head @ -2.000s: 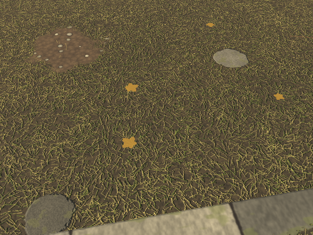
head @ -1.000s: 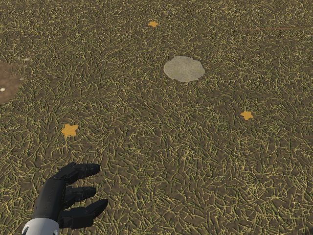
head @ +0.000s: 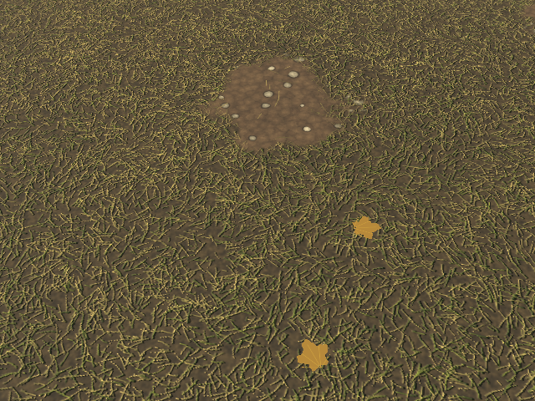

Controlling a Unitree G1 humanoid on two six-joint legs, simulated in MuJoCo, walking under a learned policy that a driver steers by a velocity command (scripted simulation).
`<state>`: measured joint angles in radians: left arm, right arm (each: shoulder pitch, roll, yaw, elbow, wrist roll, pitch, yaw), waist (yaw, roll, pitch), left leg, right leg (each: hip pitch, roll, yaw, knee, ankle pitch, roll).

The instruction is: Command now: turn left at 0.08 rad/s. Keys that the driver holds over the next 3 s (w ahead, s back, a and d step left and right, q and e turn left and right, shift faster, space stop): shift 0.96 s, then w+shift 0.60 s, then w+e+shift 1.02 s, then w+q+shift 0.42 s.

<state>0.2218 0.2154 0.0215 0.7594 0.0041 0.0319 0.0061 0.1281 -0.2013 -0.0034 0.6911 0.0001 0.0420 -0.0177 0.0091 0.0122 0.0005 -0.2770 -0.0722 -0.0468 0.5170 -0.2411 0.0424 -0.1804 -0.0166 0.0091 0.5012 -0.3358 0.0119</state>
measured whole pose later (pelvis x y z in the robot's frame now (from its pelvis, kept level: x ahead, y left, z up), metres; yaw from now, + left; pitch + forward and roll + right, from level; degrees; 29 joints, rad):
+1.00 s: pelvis -0.02 -0.03 +0.01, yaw +0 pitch +0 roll +0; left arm 0.32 0.19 -0.01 1.02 0.00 0.00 0.03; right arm 0.24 -0.21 -0.04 1.05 0.01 0.04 -0.06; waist 0.01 0.01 0.01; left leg -0.20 -0.02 -0.08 0.35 -0.16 0.00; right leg -0.10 0.04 0.00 0.32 -0.22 -0.04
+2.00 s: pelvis +0.60 -0.06 -0.16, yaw -20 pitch +1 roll -4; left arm 0.36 0.27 0.08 0.90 0.01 -0.08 -0.05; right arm 0.18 -0.21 0.00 0.76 0.01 -0.16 -0.02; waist 0.00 0.00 0.07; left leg -0.50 0.09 -0.23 1.41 -0.45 -0.04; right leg -0.27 0.27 0.03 0.51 -0.25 -0.18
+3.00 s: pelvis +1.25 -0.56 -0.15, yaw -47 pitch -3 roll -2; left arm 0.44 0.23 0.07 0.87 0.03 -0.12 -0.02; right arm 0.22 -0.30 -0.06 0.78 0.06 -0.05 0.01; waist 0.06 0.06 0.02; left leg -0.82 0.14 -0.08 1.07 0.06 0.04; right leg 0.10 0.09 -0.22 0.28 -0.35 -0.08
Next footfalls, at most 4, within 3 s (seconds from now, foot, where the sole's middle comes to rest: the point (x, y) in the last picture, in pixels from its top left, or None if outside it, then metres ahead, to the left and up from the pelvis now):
1.28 left None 0.08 0.12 -0.77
1.84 right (324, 380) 0.63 -0.11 -0.92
2.20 left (300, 248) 1.09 -0.05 -0.92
2.70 right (440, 230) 1.16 -0.55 -0.92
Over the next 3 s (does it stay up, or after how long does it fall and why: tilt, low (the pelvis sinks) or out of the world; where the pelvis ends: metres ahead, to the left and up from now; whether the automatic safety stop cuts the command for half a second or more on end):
stays up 1.25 -0.56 -0.15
